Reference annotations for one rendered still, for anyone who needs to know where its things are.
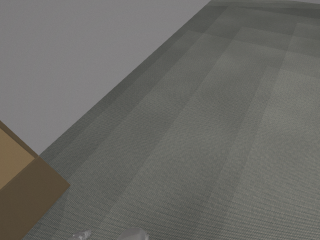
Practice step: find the left robot thigh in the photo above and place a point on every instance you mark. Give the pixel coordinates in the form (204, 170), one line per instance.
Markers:
(134, 234)

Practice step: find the left robot hand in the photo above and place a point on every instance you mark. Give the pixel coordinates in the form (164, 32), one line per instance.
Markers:
(81, 235)

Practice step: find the cupboard door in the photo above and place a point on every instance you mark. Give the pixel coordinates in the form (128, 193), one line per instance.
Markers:
(13, 158)

